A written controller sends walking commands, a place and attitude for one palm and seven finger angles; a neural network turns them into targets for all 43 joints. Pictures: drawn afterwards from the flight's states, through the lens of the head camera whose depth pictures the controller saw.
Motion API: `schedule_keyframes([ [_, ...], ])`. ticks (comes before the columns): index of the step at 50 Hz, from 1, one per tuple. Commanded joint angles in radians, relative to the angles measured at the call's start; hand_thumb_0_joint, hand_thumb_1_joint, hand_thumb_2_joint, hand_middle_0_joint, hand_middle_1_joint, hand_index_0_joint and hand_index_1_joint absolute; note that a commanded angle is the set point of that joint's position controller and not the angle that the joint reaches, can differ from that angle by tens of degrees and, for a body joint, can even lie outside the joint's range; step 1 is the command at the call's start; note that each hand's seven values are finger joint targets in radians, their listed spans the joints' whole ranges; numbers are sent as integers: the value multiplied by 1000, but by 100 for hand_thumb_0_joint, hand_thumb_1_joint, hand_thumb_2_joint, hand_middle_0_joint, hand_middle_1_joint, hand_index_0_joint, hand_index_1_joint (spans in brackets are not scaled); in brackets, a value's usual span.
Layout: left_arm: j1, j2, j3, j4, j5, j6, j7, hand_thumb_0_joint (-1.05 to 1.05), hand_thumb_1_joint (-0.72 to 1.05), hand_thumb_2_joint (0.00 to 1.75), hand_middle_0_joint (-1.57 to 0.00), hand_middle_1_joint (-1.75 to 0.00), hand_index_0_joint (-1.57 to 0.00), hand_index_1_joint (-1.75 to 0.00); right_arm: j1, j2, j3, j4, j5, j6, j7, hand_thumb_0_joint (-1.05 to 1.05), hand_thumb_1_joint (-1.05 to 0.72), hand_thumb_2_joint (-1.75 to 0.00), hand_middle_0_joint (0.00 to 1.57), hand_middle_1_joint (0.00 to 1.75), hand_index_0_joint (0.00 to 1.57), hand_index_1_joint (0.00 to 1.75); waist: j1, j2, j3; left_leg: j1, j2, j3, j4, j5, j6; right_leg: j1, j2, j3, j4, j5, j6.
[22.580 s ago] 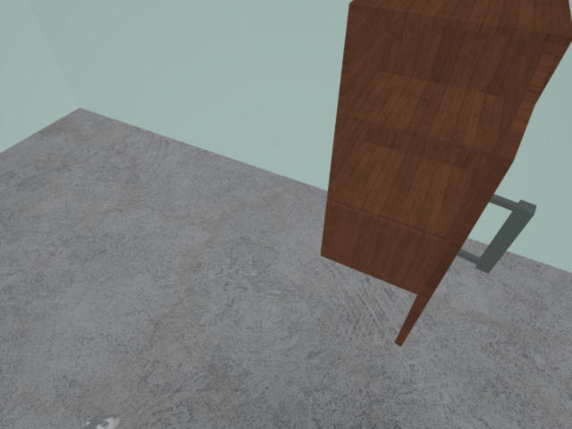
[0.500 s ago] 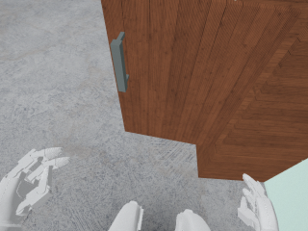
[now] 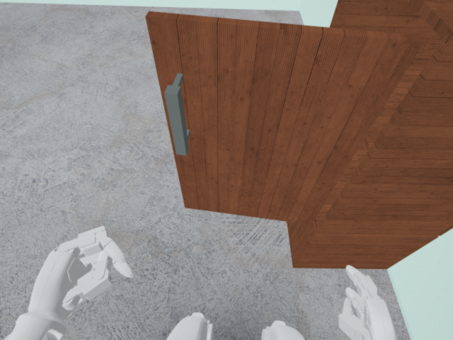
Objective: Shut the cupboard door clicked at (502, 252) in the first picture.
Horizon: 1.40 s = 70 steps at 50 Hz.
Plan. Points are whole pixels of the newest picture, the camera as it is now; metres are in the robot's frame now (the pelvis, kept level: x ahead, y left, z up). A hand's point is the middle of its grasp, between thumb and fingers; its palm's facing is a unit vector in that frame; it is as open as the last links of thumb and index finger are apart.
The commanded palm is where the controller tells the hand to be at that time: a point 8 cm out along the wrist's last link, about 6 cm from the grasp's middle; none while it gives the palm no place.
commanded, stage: raise the hand and make a fist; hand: left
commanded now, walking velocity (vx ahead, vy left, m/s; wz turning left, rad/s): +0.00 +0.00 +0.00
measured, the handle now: (180, 116) +0.49 +0.14 +0.11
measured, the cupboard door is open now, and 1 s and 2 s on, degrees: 82 82 82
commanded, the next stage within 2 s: bring the fist close to the handle in 0.88 s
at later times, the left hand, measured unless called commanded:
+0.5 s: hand (108, 230) +0.25 +0.19 +0.11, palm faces -0.02 -1.00 -0.07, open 3.1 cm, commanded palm +0.22 +0.24 +0.11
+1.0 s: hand (130, 237) +0.24 +0.16 +0.10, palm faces -0.05 -1.00 -0.06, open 3.1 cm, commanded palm +0.23 +0.22 +0.11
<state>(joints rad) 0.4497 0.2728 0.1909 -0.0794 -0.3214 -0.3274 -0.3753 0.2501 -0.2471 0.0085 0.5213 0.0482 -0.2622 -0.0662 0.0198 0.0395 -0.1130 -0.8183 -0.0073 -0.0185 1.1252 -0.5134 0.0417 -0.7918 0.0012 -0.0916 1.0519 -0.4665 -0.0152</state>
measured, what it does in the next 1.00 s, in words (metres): stands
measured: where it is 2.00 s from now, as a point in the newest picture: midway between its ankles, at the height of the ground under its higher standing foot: outside the picture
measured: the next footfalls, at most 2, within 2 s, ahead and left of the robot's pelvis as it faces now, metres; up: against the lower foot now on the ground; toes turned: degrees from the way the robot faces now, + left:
none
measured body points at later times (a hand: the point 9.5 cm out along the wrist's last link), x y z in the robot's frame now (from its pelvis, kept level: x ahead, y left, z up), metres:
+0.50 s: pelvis +0.02 +0.00 +0.03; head +0.05 +0.00 +0.48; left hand +0.24 +0.24 +0.12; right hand +0.20 -0.23 -0.04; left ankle +0.02 +0.09 -0.66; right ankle +0.03 -0.12 -0.66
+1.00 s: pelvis +0.02 -0.02 +0.03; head +0.05 -0.03 +0.48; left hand +0.24 +0.22 +0.11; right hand +0.20 -0.26 -0.04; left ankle +0.02 +0.09 -0.66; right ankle +0.03 -0.12 -0.66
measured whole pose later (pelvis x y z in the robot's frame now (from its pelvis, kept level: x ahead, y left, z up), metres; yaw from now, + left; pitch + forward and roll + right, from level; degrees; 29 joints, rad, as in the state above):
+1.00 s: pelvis +0.02 -0.02 +0.03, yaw +0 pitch +8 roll -1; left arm 0.37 0.26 0.17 -0.05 -0.29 -0.25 -0.29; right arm 0.26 -0.25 0.02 0.52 0.05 -0.22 -0.06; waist -0.01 0.05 -0.11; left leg -0.61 0.00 -0.02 0.92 -0.46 0.01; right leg -0.60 0.01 -0.08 0.89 -0.43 -0.04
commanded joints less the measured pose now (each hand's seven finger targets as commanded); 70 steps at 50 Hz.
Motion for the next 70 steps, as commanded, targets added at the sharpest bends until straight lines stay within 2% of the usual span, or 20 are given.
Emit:
schedule_keyframes([
  [1, -55, 192, 155, -297, -32, -81, 65, 0, 90, 90, -115, -134, -115, -134, -60, -119, -45, -171, 3, -59, -14, 0, -90, -90, 20, 30, 20, 30, 16, 77, -218, 194, 7, -76, -279, 199, -31, 160, 30, 24, -155, 107, -24],
  [2, -38, 150, 124, -288, -31, -72, 74, 0, 90, 90, -117, -136, -117, -136, -57, -112, -40, -177, 5, -52, -11, 0, -90, -90, 20, 30, 20, 30, 6, 81, -196, 199, 8, -75, -293, 195, -35, 153, 29, 13, -159, 108, -20],
  [6, -24, 105, 78, -161, -14, 2, 85, 0, 90, 90, -124, -144, -124, -144, -59, -123, -37, -178, 9, -29, -6, 0, -90, -90, 20, 30, 20, 30, -12, 14, -80, 154, 11, -77, -327, 127, -35, 146, 28, 9, -201, 77, -14],
  [10, -80, 104, 28, -191, -1, 37, 63, 0, 90, 90, -130, -150, -130, -150, -45, -135, -34, -197, 12, -35, -5, 0, -90, -90, 20, 30, 20, 30, -27, 20, -101, 186, 10, -71, -337, 144, -29, 173, 19, 16, -226, 95, -9],
  [14, -150, 150, 67, -287, -1, 0, 84, 0, 90, 90, -130, -150, -130, -150, -33, -130, -31, -195, 4, -44, -8, 0, -90, -90, 20, 30, 20, 30, -21, 16, -180, 249, 11, -64, -329, 249, -29, 225, 19, 19, -221, 175, -11],
  [16, -174, 183, 103, -292, 0, -23, 108, 0, 90, 90, -130, -150, -130, -150, -34, -128, -26, -179, -1, -44, -8, 0, -90, -90, 20, 30, 20, 30, -14, 34, -164, 254, 12, -65, -332, 259, -34, 234, 22, 23, -222, 183, -17],
  [19, -166, 144, 81, -280, 4, -34, 122, 0, 90, 90, -130, -150, -130, -150, -34, -119, -23, -168, 3, -44, 1, 0, -90, -90, 20, 30, 20, 30, -12, 82, -173, 283, 12, -60, -345, 297, -41, 240, 18, 15, -222, 209, -17],
  [24, -153, 112, 34, -206, 12, 41, 97, 0, 90, 90, -130, -150, -130, -150, -34, -130, -28, -165, 12, -32, 3, 0, -90, -90, 20, 30, 20, 30, -25, 35, -145, 276, 11, -42, -355, 304, -32, 274, 10, 21, -263, 244, -8],
  [28, -135, 121, 54, -168, 2, 81, 84, 0, 90, 90, -130, -150, -130, -150, -34, -133, -31, -175, 12, -21, -2, 0, -90, -90, 20, 30, 20, 30, -18, -45, -131, 254, 5, -32, -360, 300, -26, 310, 7, 29, -288, 259, -4],
  [31, -166, 158, 100, -212, -5, 48, 102, 0, 90, 90, -130, -150, -130, -150, -44, -131, -32, -171, 5, -20, -6, 0, -90, -90, 20, 30, 20, 30, -11, -52, -145, 259, 1, -25, -348, 323, -24, 339, 3, 45, -287, 288, -6],
  [36, -198, 150, 90, -229, 4, -22, 121, 0, 90, 90, -130, -150, -130, -150, -40, -119, -28, -153, 0, -24, 2, 0, -90, -90, 20, 30, 20, 30, -19, 8, -153, 266, -1, -16, -330, 330, -24, 325, 2, 59, -276, 298, -8],
  [38, -183, 122, 54, -212, 12, -26, 108, 0, 90, 90, -130, -150, -130, -150, -36, -120, -29, -153, 3, -25, 7, 0, -90, -90, 20, 30, 20, 30, -27, 28, -159, 271, -2, -11, -330, 328, -23, 315, -1, 58, -277, 300, -5],
  [42, -143, 109, 36, -158, 12, 6, 82, 0, 90, 90, -130, -150, -130, -150, -39, -125, -33, -157, 7, -17, 5, 0, -90, -90, 20, 30, 20, 30, -36, -27, -139, 238, -4, -4, -323, 280, -17, 320, -9, 80, -310, 251, 4],
  [46, -165, 162, 86, -197, 1, 13, 89, 0, 90, 90, -130, -150, -130, -150, -54, -127, -33, -164, 6, -15, -3, 0, -90, -90, 20, 30, 20, 30, -24, -25, -145, 236, -3, -8, -324, 270, -16, 338, -13, 94, -320, 226, 5],
  [49, -184, 137, 82, -215, -6, -6, 102, 0, 90, 90, -130, -150, -130, -150, -55, -118, -30, -166, 5, -16, -3, 0, -90, -90, 20, 30, 20, 30, -26, -25, -141, 242, -5, -6, -330, 267, -16, 330, -11, 88, -319, 223, 7],
  [53, -265, 128, 62, -176, 7, -29, 120, 0, 90, 90, -130, -150, -130, -150, -45, -123, -28, -144, 3, -19, -3, 0, -90, -90, 20, 30, 20, 30, -46, -39, -124, 234, -2, -8, -319, 252, -16, 300, -9, 90, -313, 208, 9],
  [54, -293, 99, 22, -164, 13, -28, 114, 0, 90, 90, -130, -150, -130, -150, -48, -124, -25, -142, 3, -22, -3, 0, -90, -90, 20, 30, 20, 30, -54, -9, -114, 236, -4, -6, -320, 231, -15, 276, -9, 87, -315, 183, 9],
  [56, -351, 116, 17, -123, 23, -17, 112, 0, 90, 90, -130, -150, -130, -150, -43, -132, -25, -128, 3, -20, -6, 0, -90, -90, 20, 30, 20, 30, -66, -35, -95, 220, -1, -10, -313, 208, -13, 266, -12, 103, -329, 141, 10],
  [66, -515, 163, 73, -48, 33, 32, 148, 0, 90, 90, -130, -150, -130, -150, -53, -128, -22, -127, 2, 3, -6, 0, -90, -90, 20, 30, 20, 30, -30, -17, -203, 259, -2, -7, -345, 284, -17, 356, -15, 89, -309, 240, 4],
  [70, -543, 98, 19, -4, 49, 29, 171, 0, 90, 90, -130, -150, -130, -150, -37, -124, -26, -118, 1, 10, 8, 0, -90, -90, 20, 30, 20, 30, -38, -10, -207, 286, -1, -1, -354, 317, -23, 339, -11, 70, -295, 296, 4],
])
